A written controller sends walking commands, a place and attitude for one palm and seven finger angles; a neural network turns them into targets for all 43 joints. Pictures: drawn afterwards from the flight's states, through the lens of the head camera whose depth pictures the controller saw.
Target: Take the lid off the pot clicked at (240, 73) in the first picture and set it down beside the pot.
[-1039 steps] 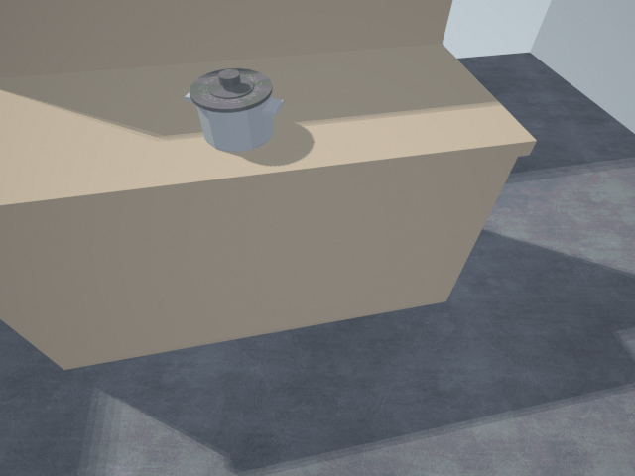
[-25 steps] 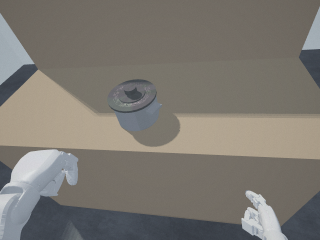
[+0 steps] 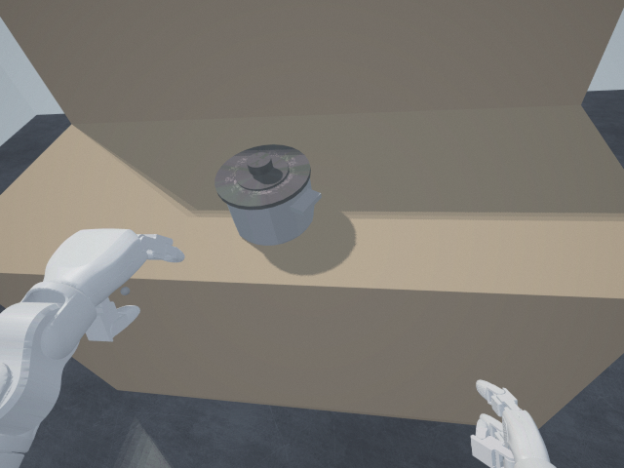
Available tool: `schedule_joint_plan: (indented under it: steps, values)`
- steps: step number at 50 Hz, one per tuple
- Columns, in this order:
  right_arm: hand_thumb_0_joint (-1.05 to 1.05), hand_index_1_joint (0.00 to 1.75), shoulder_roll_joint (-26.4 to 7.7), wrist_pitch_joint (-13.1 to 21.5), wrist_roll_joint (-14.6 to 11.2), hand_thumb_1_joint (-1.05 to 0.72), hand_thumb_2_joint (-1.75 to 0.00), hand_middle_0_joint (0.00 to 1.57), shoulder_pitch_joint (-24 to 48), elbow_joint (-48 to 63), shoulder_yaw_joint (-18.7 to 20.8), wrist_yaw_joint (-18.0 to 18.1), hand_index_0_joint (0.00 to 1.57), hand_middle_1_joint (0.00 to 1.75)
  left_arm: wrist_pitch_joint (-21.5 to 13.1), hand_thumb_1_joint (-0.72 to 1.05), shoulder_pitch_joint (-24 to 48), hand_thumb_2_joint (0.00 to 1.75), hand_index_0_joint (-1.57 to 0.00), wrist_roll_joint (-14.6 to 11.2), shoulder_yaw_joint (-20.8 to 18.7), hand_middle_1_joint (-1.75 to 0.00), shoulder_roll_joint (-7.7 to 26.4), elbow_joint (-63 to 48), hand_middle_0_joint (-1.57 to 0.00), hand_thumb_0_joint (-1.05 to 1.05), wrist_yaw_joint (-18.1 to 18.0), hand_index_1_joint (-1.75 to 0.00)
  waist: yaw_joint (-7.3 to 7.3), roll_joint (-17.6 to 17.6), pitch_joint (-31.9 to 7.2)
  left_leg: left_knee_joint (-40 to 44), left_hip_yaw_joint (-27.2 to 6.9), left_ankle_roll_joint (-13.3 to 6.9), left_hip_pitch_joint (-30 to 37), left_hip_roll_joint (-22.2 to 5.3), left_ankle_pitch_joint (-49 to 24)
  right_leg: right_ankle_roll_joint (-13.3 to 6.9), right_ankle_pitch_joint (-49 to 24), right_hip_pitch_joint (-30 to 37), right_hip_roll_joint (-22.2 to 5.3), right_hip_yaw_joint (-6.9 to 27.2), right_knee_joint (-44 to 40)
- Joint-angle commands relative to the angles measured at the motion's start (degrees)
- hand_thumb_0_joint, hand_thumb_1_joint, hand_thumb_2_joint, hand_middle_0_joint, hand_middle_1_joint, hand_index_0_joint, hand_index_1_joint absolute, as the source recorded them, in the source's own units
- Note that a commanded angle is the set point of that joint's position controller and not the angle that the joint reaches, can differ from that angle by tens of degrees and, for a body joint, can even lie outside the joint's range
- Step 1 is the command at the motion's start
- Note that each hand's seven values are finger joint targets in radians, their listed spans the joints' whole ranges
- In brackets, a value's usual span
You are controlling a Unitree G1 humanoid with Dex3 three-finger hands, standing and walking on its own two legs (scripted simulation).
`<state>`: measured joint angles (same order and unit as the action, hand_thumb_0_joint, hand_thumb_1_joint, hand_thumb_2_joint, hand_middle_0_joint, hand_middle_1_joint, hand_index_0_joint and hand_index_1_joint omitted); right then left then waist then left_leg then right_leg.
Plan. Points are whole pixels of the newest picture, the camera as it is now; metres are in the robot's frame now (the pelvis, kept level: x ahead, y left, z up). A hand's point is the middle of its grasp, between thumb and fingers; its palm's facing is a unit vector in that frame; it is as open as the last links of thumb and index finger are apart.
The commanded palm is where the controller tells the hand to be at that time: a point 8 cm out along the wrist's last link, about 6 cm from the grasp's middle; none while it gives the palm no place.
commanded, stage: reach forward and open the fingers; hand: left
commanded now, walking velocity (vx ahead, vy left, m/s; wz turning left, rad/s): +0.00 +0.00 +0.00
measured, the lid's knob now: (259, 163) +0.56 +0.16 +0.09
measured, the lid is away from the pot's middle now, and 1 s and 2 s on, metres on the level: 0.00 0.00 0.00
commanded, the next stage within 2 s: move the open hand above the knob in 0.16 s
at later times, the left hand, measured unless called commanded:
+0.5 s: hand (151, 236) +0.34 +0.23 +0.16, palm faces -0.16 -0.02 -0.99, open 10.3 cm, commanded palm +0.32 +0.22 +0.22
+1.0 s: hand (199, 196) +0.41 +0.19 +0.15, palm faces -0.23 -0.01 -0.97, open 10.3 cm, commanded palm +0.39 +0.20 +0.22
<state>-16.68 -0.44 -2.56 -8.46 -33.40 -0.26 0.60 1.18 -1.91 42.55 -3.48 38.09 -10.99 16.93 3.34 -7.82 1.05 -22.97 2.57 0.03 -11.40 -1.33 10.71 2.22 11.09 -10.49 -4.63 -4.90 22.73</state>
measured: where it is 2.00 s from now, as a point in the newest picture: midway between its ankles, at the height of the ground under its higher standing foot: outside the picture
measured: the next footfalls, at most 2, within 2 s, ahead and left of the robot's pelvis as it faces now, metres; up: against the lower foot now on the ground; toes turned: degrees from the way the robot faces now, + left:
none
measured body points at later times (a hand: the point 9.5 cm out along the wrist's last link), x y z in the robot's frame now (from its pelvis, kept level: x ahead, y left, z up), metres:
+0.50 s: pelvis +0.00 +0.00 +0.00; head +0.01 -0.05 +0.44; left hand +0.34 +0.23 +0.21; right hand +0.21 -0.22 -0.10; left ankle +0.02 +0.12 -0.74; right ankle +0.01 -0.14 -0.74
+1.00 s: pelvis +0.02 -0.01 +0.00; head +0.04 -0.06 +0.44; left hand +0.42 +0.19 +0.21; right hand +0.19 -0.26 -0.12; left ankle +0.02 +0.12 -0.74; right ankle +0.01 -0.14 -0.74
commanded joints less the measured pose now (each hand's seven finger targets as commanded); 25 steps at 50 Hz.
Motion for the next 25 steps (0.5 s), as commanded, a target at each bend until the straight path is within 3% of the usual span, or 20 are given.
schedule_joint_plan:
  steps: [1, 2, 3, 6, 7, 10, 11, 12, 16, 17, 18, 19, 20, 21, 22, 23, 25]
  values:
    - [0.00, 0.30, -6.1, 3.0, -0.3, -0.90, -0.90, 0.20, 9.8, 10.3, 1.6, 0.4, 0.20, 0.30, 1.5, -0.32, 20.2, 1.43, -0.82, 1.6, -13.5, -0.08, 19.2, -7.2, -0.82, 0.00, -2.6, -0.08, 0.37, 3.2, -11.3, 2.7, -2.6, -2.0, 4.8, 2.4, -6.9, -2.5, -2.5, 1.4, 4.6, 0.5, -2.6]
    - [0.00, 0.30, -5.4, 3.0, -0.1, -0.90, -0.90, 0.20, 10.2, 10.2, 1.3, 0.4, 0.20, 0.30, 0.8, -0.32, 24.3, 1.44, -0.82, 1.7, -11.4, -0.08, 18.6, -9.3, -0.82, 0.00, -2.0, -0.08, 0.47, 1.3, -14.2, 3.8, -2.5, -1.7, 5.3, 2.5, -7.6, -2.4, -2.2, 2.6, 4.1, 0.1, -2.3]
    - [0.00, 0.30, -5.1, 3.4, -0.1, -0.90, -0.90, 0.20, 9.7, 10.5, 1.5, 0.4, 0.20, 0.30, 0.7, -0.32, 22.9, 1.44, -0.82, 0.8, -11.0, -0.08, 17.4, -8.7, -0.82, 0.00, -1.9, -0.08, 0.88, 1.7, -14.0, 3.3, -2.8, -1.8, 5.8, 2.4, -8.2, -2.5, -2.9, 2.5, 4.1, 0.2, -2.0]
    - [0.00, 0.30, -5.6, 3.3, -0.5, -0.90, -0.90, 0.20, 9.5, 11.1, 1.8, -0.5, 0.20, 0.30, 2.4, -0.32, 16.8, 1.44, -0.82, -0.7, -8.4, -0.08, 12.2, -4.8, -0.82, 0.00, -0.9, -0.08, 0.29, 3.6, -13.0, 2.1, -2.8, -1.8, 6.3, 2.3, -9.6, -2.5, -5.1, 1.1, 4.8, 0.0, -1.4]
    - [0.00, 0.30, -5.6, 2.4, -0.4, -0.90, -0.90, 0.20, 9.7, 10.2, 1.3, -0.5, 0.20, 0.30, 3.0, -0.33, 20.0, 1.45, -0.82, -0.1, -6.3, -0.08, 12.1, -3.2, -0.82, 0.00, 0.2, -0.08, -0.14, 4.6, -12.1, 3.6, -2.1, -1.5, 4.6, 2.5, -8.2, -2.2, -3.9, 0.9, 4.6, -0.5, -2.1]
    - [0.00, 0.30, -6.4, 1.8, -0.6, -0.90, -0.90, 0.20, 10.4, 10.5, 1.3, -0.4, 0.20, 0.30, 4.4, -0.33, 26.5, 1.46, -0.82, 1.6, -6.3, -0.08, 14.4, -3.2, -0.82, 0.00, 0.7, -0.08, -0.31, 5.5, -9.8, 3.9, -2.4, -1.5, 2.5, 2.4, -4.6, -2.3, -1.0, -0.1, 4.4, -0.1, -2.2]
    - [0.00, 0.30, -6.4, 2.1, -0.9, -0.90, -0.90, 0.20, 10.5, 11.1, 1.4, -0.6, 0.20, 0.30, 4.6, -0.33, 27.5, 1.47, -0.83, 1.7, -7.5, -0.08, 15.3, -4.2, -0.83, 0.00, 0.4, -0.08, -0.55, 4.1, -10.9, 2.6, -2.7, -1.8, 4.2, 2.4, -5.4, -2.7, -1.6, -0.4, 4.9, 0.3, -1.4]
    - [0.00, 0.30, -5.9, 2.0, -0.5, -0.90, -0.90, 0.20, 10.9, 10.7, 0.8, -0.3, 0.20, 0.30, 4.2, -0.33, 32.7, 1.47, -0.83, 2.6, -6.9, -0.08, 16.9, -5.9, -0.83, 0.00, 1.0, -0.08, -0.33, 3.3, -14.1, 3.6, -2.4, -1.8, 4.6, 2.7, -6.2, -2.6, -1.6, 1.3, 4.4, 0.2, -1.7]
    - [0.00, 0.30, -5.7, 2.8, -0.9, -0.90, -0.90, 0.20, 10.1, 10.7, 1.2, -0.1, 0.20, 0.30, 5.2, -0.34, 36.1, 1.48, -0.83, 1.7, -5.2, -0.08, 14.6, -4.0, -0.83, 0.00, 1.3, -0.08, -1.05, 0.6, -16.0, 1.8, -3.6, -1.9, 7.3, 2.8, -7.8, -3.0, -3.1, 0.5, 4.8, 0.5, -0.3]
    - [0.00, 0.30, -5.3, 2.4, -0.5, -0.90, -0.90, 0.20, 10.5, 10.0, 0.8, -0.1, 0.20, 0.30, 5.5, -0.34, 38.0, 1.48, -0.83, 2.6, -3.6, -0.08, 14.5, -2.6, -0.83, 0.00, 2.2, -0.08, -0.66, 1.0, -17.0, 2.8, -3.2, -1.7, 7.0, 2.9, -8.9, -2.9, -3.7, 1.2, 4.6, 0.1, -0.4]
    - [0.00, 0.30, -5.3, 2.2, -0.6, -0.90, -0.90, 0.20, 9.5, 9.9, 1.1, -0.1, 0.20, 0.30, 6.0, -0.34, 36.4, 1.48, -0.83, 2.3, -3.0, -0.08, 13.2, -0.4, -0.83, 0.00, 2.5, -0.08, -0.52, 3.7, -15.6, 2.3, -3.2, -1.9, 6.2, 2.9, -9.0, -2.9, -4.4, 1.1, 4.5, 0.2, -0.5]
    - [0.00, 0.30, -6.1, 1.7, -0.6, -0.90, -0.90, 0.20, 9.0, 9.4, 1.3, -0.2, 0.20, 0.30, 6.6, -0.34, 35.3, 1.48, -0.83, 2.7, -4.8, -0.08, 14.9, 1.4, -0.83, 0.00, 2.5, -0.08, -0.59, 5.1, -15.0, 2.4, -2.8, -1.8, 5.2, 2.8, -8.8, -2.8, -4.9, 1.1, 4.5, 0.1, -0.7]
    - [0.00, 0.30, -6.2, 1.3, -0.6, -0.90, -0.90, 0.20, 9.3, 9.4, 1.1, -0.4, 0.20, 0.30, 7.1, -0.34, 36.0, 1.48, -0.83, 3.2, -4.1, -0.08, 14.3, 3.7, -0.83, 0.00, 2.8, -0.08, -0.59, 6.2, -13.7, 2.2, -2.4, -1.8, 3.9, 3.1, -8.3, -2.8, -5.1, 0.9, 4.4, 0.1, -0.7]
    - [0.00, 0.30, -6.6, 1.2, -1.1, -0.90, -0.90, 0.20, 9.0, 9.5, 1.4, -0.7, 0.20, 0.30, 7.5, -0.34, 34.7, 1.48, -0.83, 3.0, -5.2, -0.08, 14.5, 4.9, -0.83, 0.00, 2.8, -0.08, -1.00, 5.8, -13.6, 1.0, -2.4, -1.9, 4.3, 2.9, -8.7, -3.1, -5.6, 0.3, 4.8, 0.3, -0.1]
    - [0.00, 0.30, -6.0, 0.6, -0.9, -0.90, -0.90, 0.20, 9.9, 9.4, 0.8, -0.8, 0.20, 0.30, 7.7, -0.34, 38.8, 1.48, -0.83, 3.6, -2.1, -0.08, 12.7, 4.7, -0.83, 0.00, 3.7, -0.08, -1.21, 6.3, -14.2, 2.2, -1.9, -1.8, 3.7, 3.3, -8.6, -2.9, -5.3, 0.9, 4.5, 0.0, -0.5]
    - [0.00, 0.30, -6.1, 0.4, -1.1, -0.90, -0.90, 0.20, 9.4, 9.7, 1.1, -0.7, 0.20, 0.30, 7.8, -0.34, 39.3, 1.48, -0.83, 3.6, -1.6, -0.08, 12.2, 5.6, -0.83, 0.00, 3.8, -0.08, -1.25, 7.6, -13.4, 1.9, -1.7, -1.9, 3.6, 3.1, -7.8, -2.8, -4.9, 0.5, 4.3, 0.1, -0.6]
    - [0.00, 0.30, -6.0, 0.6, -1.1, -0.90, -0.90, 0.20, 9.9, 10.1, 1.1, -0.7, 0.20, 0.30, 7.9, -0.34, 42.6, 1.48, -0.83, 3.5, 0.8, -0.08, 10.6, 4.2, -0.83, 0.00, 4.1, -0.08, -1.53, 5.9, -14.8, 1.6, -1.9, -2.1, 4.4, 3.4, -7.6, -2.7, -5.3, 0.4, 4.2, 0.2, -0.2]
